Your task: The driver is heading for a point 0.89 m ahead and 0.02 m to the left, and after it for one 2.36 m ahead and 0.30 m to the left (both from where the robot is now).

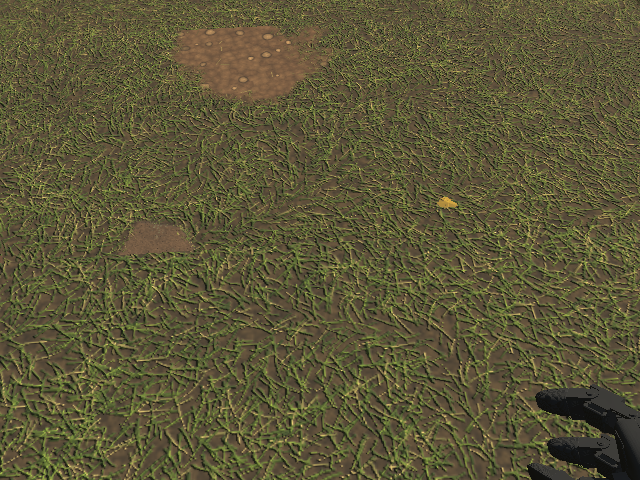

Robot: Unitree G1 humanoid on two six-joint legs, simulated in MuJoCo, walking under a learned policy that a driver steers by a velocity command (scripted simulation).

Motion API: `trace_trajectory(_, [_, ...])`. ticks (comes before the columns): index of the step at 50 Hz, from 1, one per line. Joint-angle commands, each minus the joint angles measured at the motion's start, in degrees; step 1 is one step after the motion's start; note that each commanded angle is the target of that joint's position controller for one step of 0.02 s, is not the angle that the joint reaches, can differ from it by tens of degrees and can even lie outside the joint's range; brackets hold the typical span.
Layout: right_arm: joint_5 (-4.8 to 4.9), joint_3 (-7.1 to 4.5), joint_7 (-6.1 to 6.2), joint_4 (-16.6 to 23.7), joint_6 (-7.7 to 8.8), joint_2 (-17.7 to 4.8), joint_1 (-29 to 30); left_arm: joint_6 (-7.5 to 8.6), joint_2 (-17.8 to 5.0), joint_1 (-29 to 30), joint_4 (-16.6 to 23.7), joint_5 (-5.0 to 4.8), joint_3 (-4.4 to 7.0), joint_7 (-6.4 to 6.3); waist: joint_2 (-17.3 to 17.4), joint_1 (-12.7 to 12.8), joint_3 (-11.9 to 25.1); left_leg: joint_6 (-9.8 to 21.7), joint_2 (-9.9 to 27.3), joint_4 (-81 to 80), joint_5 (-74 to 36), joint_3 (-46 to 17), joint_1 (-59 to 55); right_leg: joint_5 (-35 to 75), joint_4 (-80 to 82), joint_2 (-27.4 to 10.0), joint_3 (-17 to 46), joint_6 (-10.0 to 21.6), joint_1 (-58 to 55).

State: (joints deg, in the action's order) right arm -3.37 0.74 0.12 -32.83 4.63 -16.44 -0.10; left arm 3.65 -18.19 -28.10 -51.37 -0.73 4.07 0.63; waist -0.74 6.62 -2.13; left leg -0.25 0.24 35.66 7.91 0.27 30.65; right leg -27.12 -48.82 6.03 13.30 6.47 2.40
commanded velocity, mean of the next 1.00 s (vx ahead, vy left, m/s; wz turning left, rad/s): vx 0.99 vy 0.00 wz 0.13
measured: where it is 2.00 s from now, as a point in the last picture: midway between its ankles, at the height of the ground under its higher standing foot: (361, 101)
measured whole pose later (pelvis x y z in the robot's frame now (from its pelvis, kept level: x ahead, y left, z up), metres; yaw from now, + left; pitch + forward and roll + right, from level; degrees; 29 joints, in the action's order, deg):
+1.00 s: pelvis +0.91 -0.11 +0.00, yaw +12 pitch -2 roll +1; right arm -0.4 -3.6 -0.8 -50.8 1.1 -17.4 -26.6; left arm 2.9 -12.7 -2.2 -39.9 4.0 -0.7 -1.0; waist 0.2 -4.3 -2.7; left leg 10.7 -12.4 40.7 22.8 -1.9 15.5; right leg -21.0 -67.5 -5.6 8.3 -3.7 34.6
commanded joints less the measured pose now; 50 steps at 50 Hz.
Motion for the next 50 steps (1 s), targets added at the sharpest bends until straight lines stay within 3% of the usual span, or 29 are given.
trace_trajectory(1, [-0.14,-5.52,1.43,-2.6,-0.85,-11.4,-19.1,0.48,-5.8,8.7,8.9,0.72,0.11,0.07,11.4,-12.2,12.7,7.4,23.2,-21.0,43.0,-40.2,-44.0,8.1,-29.0,-5.5,-6.5,0.9,40.7])
trace_trajectory(2, [0.01,-4.85,1.17,-3.4,-0.81,-8.2,-17.8,-0.16,-5.8,10.5,8.5,1.71,0.06,0.77,5.6,-11.4,7.7,7.6,21.2,-20.7,31.9,-31.1,-37.5,10.8,-27.1,-7.9,-7.5,0.5,40.0])
trace_trajectory(3, [-0.21,-4.53,1.14,-4.4,-0.64,-7.1,-17.9,-0.82,-4.8,12.0,8.6,2.22,0.01,1.54,4.7,-10.6,4.8,7.1,19.2,-21.8,23.9,-24.7,-33.1,11.1,-26.0,-9.2,-8.1,-0.1,39.1])
trace_trajectory(7, [1.77,-3.45,-0.16,-9.7,1.75,-3.5,-21.2,-3.23,-0.3,18.5,12.7,3.05,-1.6,3.69,6.2,-7.6,-2.0,6.5,17.0,-26.7,8.9,-10.0,-25.5,12.9,-23.1,-12.4,-8.0,-1.2,42.3])
trace_trajectory(11, [1.47,-3.55,-0.74,-11.4,3.1,-4.8,-18.9,-2.6,-0.8,25.3,16.4,2.87,-3.08,4.7,4.9,-4.5,-6.3,6.0,12.9,-32.1,-5.6,4.5,-20.1,23.7,-7.6,-10.9,-9.8,-1.5,39.9])
trace_trajectory(14, [2.19,-3.75,-0.6,-14.3,3.24,-7.6,-23.9,-1.74,-0.5,32.1,17.7,2.95,-4.12,5.6,1.6,-6.7,-8.5,6.4,12.4,-37.6,-19.3,9.9,-19.4,29.5,6.0,-7.1,-18.4,0.8,28.5])
trace_trajectory(17, [1.91,-4.66,0.25,-16.2,2.06,-13.8,-26.4,-1.43,-3.6,27.2,15.6,3.49,-3.37,4.16,5.7,-2.8,-1.4,6.4,14.3,-22.8,-60.7,12.0,-32.4,20.6,9.3,-0.6,-21.7,3.3,19.5])
trace_trajectory(19, [2.23,-4.51,1.04,-17.0,0.17,-15.1,-24.9,-1.44,-7.9,5.7,9.3,3.92,-1.07,1.95,6.8,8.4,9.6,6.1,14.0,6.1,-62.4,11.0,-26.2,17.4,15.9,-0.5,-17.1,5.6,-6.1])
trace_trajectory(20, [1.88,-3.37,0.48,-16.2,-0.06,-9.6,-27.4,-1.67,-13.0,-0.1,7.3,4.89,0.63,0.48,0.8,7.1,16.1,5.6,8.9,28.4,-23.0,8.1,-13.2,3.5,14.6,-12.2,-4.1,5.4,-20.7])
trace_trajectory(21, [4.48,-2.15,-0.49,-13.3,0.45,-2.8,-33.4,-1.42,-17.5,2.8,9.3,5.08,1.59,-0.04,-12.2,-0.7,25.0,4.2,-0.2,49.1,20.0,-0.4,4.8,-5.0,22.8,-29.8,26.1,7.5,-31.7])
trace_trajectory(22, [4.73,-3.54,0.16,-11.6,0.67,-9.4,-25.4,-1.3,-15.5,3.7,9.4,3.82,2.04,-0.25,-3.0,3.1,23.6,5.4,0.0,51.6,14.0,-7.5,9.4,-2.3,29.9,-28.7,28.2,6.6,-26.1])
trace_trajectory(23, [4.68,-3.59,0.25,-11.0,0.65,-8.3,-22.7,-0.64,-12.2,6.7,7.6,3.7,1.23,-0.57,-1.7,-0.4,11.7,5.4,2.8,48.3,9.5,-5.8,12.1,3.5,30.6,-26.7,18.1,6.1,-16.8])
trace_trajectory(24, [4.22,-3.1,0.0,-12.1,0.26,-6.4,-22.9,0.18,-8.4,9.0,7.0,3.62,0.57,-0.29,1.1,-3.0,4.7,5.3,5.5,43.5,7.4,-5.0,9.7,9.1,32.7,-24.5,11.0,4.9,-6.8])
trace_trajectory(26, [2.8,-2.87,-1.11,-14.5,-1.97,-3.8,-26.0,1.45,-4.4,11.5,6.5,3.13,-0.53,-0.46,-1.0,-7.1,1.7,4.5,7.8,39.3,5.4,-5.6,3.2,12.3,36.2,-20.4,0.7,2.2,3.7])
trace_trajectory(28, [2.6,-3.21,-2.04,-15.2,-3.9,-2.6,-25.1,2.79,-1.9,10.7,5.0,2.0,-1.15,-0.15,-1.1,-8.4,-0.8,4.2,8.5,37.3,3.6,-5.1,4.6,17.3,39.2,-18.1,-6.5,0.0,5.4])
trace_trajectory(32, [3.48,-2.8,-2.71,-10.8,-4.73,-0.8,-12.8,4.26,-0.6,9.1,3.1,1.77,-1.39,0.25,-2.1,-7.5,-5.9,5.1,6.2,26.8,-8.0,0.7,10.2,37.0,42.3,-12.1,-22.2,-4.6,5.8])
trace_trajectory(34, [2.94,-2.18,-3.5,-8.2,-4.02,-0.3,-8.2,4.5,-0.7,7.0,2.1,1.36,-1.82,-0.22,-2.2,-7.6,-7.1,6.7,5.6,18.2,-13.9,4.6,9.8,49.1,41.2,-13.5,-26.0,-4.9,4.5])
trace_trajectory(36, [2.54,-2.29,-5.35,-7.2,-3.32,-1.6,-4.4,4.49,-3.7,6.4,1.8,1.07,-1.56,-1.58,0.7,-7.5,-7.7,7.5,1.3,6.2,-19.7,9.9,0.9,54.5,41.9,-12.6,-28.9,-6.1,6.1])
trace_trajectory(38, [2.83,-3.84,-5.67,-12.2,-3.15,-4.8,-18.4,4.22,-7.9,9.8,3.8,1.7,-0.78,-3.23,-3.3,-15.1,2.7,8.2,-6.0,14.1,-21.5,14.9,-20.5,85.4,27.0,-14.0,-30.7,-6.7,7.7])
trace_trajectory(39, [2.75,-5.64,-4.57,-17.4,-4.03,-7.4,-35.9,4.09,-10.6,17.8,6.0,1.04,0.03,-3.96,-7.1,-25.4,11.3,10.8,-6.2,24.3,-19.2,11.4,-35.6,99.8,10.1,-16.8,-29.8,-8.3,11.6])
trace_trajectory(40, [2.4,-7.84,-2.82,-21.8,-5.16,-12.2,-53.4,3.84,-12.8,27.8,8.8,-0.3,0.83,-3.69,-6.4,-35.4,16.7,14.2,-4.9,25.6,-12.1,5.3,-54.8,96.9,-12.5,-18.0,-26.5,-9.6,25.5])
trace_trajectory(41, [4.44,-8.23,-1.81,-19.8,-5.09,-13.0,-48.9,2.1,-10.0,27.0,5.6,-0.73,1.1,-3.02,1.8,-33.2,8.6,19.7,0.9,2.9,0.1,-5.7,-49.4,35.3,-39.3,-6.2,-25.7,-8.0,29.2])
trace_trajectory(42, [4.35,-8.6,-1.53,-19.3,-5.22,-16.2,-38.4,1.69,-0.7,21.3,8.1,3.13,-1.59,-2.66,18.1,-20.2,0.6,18.7,0.4,6.8,-22.8,-10.0,-43.4,-3.6,-55.3,-1.3,-21.2,-6.9,40.2])
trace_trajectory(43, [4.65,-7.28,-1.38,-15.4,-4.72,-14.0,-29.6,1.58,2.3,13.0,10.3,3.7,-2.95,-2.73,10.1,-9.9,3.9,23.0,4.3,3.7,-32.0,-22.4,-40.7,-2.6,-54.8,-4.5,-13.1,-7.3,44.2])
trace_trajectory(44, [3.67,-7.67,-0.56,-12.1,-4.74,-14.3,-26.6,2.55,-0.3,11.9,13.9,4.2,-3.33,-2.24,7.7,-8.6,8.5,28.3,11.4,-12.1,-6.5,-40.6,-38.4,-0.8,-47.4,-4.4,-8.2,-7.6,46.4])
trace_trajectory(45, [2.61,-7.31,-0.32,-11.4,-4.25,-11.9,-22.7,2.71,-4.1,14.2,12.9,4.69,-2.55,-2.1,-0.4,-6.6,1.6,26.3,12.6,-20.1,10.4,-45.1,-26.9,1.8,-38.9,-7.8,-7.0,-7.9,45.0])
trace_trajectory(47, [2.4,-6.33,-0.49,-10.6,-2.39,-10.4,-19.0,0.0,-5.8,16.9,11.8,4.48,-1.73,-2.41,-3.4,-3.8,-5.0,24.6,8.8,-17.6,6.5,-38.7,-10.1,2.7,-25.3,-11.0,-5.9,-9.9,37.5])
trace_trajectory(48, [3.1,-6.04,-0.64,-10.7,-1.45,-9.2,-17.9,-1.4,-5.7,18.7,11.7,4.43,-1.54,-2.5,-5.1,-3.6,-5.5,23.5,6.2,-15.2,2.0,-33.3,-4.7,5.7,-18.0,-12.1,-6.1,-11.4,33.3])
trace_trajectory(50, [2.83,-6.93,-0.33,-11.9,-0.95,-12.0,-21.5,-2.48,-1.7,21.1,13.1,5.58,-2.97,-0.77,-0.7,-5.6,-1.6,22.5,3.2,-16.2,-10.2,-27.6,-2.4,11.0,-11.8,-11.4,-11.1,-11.2,26.0])
Keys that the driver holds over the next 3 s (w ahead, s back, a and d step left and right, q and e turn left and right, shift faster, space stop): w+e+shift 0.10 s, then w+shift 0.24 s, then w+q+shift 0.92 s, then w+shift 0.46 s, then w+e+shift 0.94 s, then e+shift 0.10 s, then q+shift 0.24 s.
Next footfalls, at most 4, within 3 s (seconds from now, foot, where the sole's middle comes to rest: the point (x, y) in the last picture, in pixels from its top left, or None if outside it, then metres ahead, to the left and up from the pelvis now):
0.40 right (447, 442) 0.53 -0.16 -0.75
0.82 left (416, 275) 0.92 -0.09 -0.75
1.32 right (457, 182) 1.41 -0.23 -0.93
1.70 left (347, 131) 1.61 0.14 -0.93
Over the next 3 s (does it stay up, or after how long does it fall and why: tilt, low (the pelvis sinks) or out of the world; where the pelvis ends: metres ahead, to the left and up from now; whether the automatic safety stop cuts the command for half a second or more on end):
stays up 2.56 0.34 -0.48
